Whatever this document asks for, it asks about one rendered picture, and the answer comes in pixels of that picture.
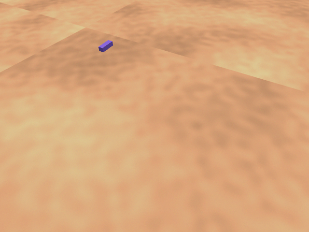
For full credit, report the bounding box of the carton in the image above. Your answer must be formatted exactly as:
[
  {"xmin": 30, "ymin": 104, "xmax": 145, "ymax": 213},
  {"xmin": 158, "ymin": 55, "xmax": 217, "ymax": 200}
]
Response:
[{"xmin": 98, "ymin": 40, "xmax": 113, "ymax": 52}]

